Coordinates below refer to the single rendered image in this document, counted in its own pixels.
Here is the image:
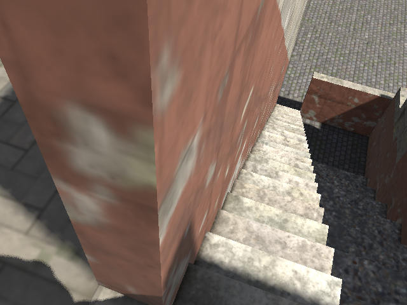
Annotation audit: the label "stairs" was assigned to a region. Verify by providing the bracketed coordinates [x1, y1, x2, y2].
[173, 104, 342, 305]

